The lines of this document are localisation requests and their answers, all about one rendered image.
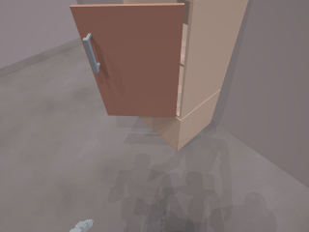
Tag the cupboard door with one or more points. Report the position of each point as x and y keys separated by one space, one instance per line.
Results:
x=139 y=49

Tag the handle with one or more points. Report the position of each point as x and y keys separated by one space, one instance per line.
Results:
x=90 y=53

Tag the left robot hand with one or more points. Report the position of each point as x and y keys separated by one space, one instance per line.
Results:
x=83 y=226

